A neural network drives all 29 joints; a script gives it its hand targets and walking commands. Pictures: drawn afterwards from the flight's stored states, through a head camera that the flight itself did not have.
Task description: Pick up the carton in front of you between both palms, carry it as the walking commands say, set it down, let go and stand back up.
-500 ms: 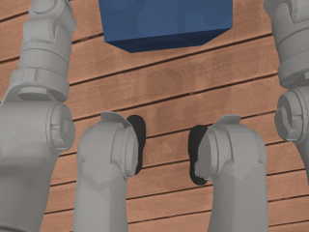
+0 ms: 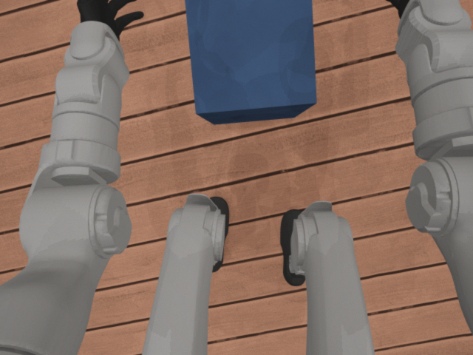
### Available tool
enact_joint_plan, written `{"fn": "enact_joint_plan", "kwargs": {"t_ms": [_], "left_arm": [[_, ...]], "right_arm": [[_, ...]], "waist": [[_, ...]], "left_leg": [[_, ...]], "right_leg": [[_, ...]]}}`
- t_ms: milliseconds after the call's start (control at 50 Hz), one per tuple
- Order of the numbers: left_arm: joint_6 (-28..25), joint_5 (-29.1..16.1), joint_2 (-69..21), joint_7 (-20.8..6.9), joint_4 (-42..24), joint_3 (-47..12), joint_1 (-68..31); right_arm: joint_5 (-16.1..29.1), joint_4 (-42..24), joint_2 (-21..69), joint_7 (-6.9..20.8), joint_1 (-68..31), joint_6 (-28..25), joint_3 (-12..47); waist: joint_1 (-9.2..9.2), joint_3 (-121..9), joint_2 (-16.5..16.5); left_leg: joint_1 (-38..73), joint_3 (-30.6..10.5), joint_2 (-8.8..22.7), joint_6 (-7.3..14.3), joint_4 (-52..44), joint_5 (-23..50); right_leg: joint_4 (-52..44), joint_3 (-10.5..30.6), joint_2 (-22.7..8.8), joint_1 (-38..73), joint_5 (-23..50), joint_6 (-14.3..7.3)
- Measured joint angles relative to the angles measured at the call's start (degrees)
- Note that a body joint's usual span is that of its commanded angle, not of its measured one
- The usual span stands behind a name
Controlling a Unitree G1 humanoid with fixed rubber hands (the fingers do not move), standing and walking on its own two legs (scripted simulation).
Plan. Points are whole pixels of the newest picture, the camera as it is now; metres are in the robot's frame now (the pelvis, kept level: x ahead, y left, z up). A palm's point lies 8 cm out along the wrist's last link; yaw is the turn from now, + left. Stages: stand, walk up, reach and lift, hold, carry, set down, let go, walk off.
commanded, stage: set down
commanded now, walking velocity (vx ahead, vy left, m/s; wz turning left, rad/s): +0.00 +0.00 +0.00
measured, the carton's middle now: (251, 68) +0.56 +0.03 -0.36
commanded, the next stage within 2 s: let go in 0.44 s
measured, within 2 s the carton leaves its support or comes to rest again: neither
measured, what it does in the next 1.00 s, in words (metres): rises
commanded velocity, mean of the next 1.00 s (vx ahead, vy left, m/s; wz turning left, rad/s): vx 0.00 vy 0.00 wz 0.00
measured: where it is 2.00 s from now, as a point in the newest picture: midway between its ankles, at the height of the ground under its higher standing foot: (253, 253)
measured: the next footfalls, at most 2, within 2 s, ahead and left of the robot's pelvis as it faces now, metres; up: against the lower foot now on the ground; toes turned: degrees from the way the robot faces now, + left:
none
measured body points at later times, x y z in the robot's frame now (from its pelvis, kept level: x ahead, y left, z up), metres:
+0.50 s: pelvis +0.02 +0.00 +0.14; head +0.34 +0.01 +0.46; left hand +0.54 +0.23 +0.04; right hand +0.59 -0.18 +0.04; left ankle +0.11 +0.11 -0.45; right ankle +0.09 -0.11 -0.45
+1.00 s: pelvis +0.09 +0.01 +0.25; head +0.29 +0.01 +0.65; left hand +0.41 +0.25 +0.14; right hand +0.44 -0.20 +0.14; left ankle +0.11 +0.11 -0.45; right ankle +0.09 -0.11 -0.45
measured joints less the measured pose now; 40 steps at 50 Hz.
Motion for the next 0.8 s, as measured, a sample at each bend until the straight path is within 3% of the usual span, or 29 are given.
{"fn": "enact_joint_plan", "kwargs": {"t_ms": [280,540,680,800], "left_arm": [[1.12,2.27,-1.41,-2.37,-3.73,2.04,6.38],[-0.89,7.95,-3.76,-4.81,-4.09,4.52,10.77],[-1.92,12.3,-4.36,-8.42,-9.3,2.06,23.27],[-3.5,11.78,-4.39,-10.54,-14.28,-1.58,37.43]], "right_arm": [[-3.23,-2.69,1.76,2.54,5.6,1.01,-3.17],[-8.74,-2.53,4.19,4.15,9.96,-1.1,-7.46],[-12.08,-11.48,9.44,1.89,24.24,-1.61,-7.79],[-10.85,-18.9,11.86,1.75,40.02,-3.49,-5.61]], "waist": [[0.03,-5.32,-0.53],[-0.05,-5.66,-0.64],[-1.06,-5.9,-0.34],[-1.05,-5.55,0.36]], "left_leg": [[12.21,-0.78,-0.09,-0.12,-17.65,3.95],[25.99,-1.39,0.17,0.1,-35.2,9.41],[35.71,-1.63,0.48,0.59,-43.67,11.05],[46.75,-1.48,0.47,1.07,-50.19,11.61]], "right_leg": [[-17.95,0.8,0.24,11.94,4.52,0.01],[-36.02,1.45,0.24,25.72,10.5,0.22],[-45.43,1.79,0.31,35.77,12.7,0.4],[-52.61,2.3,0.03,47.04,13.66,0.62]]}}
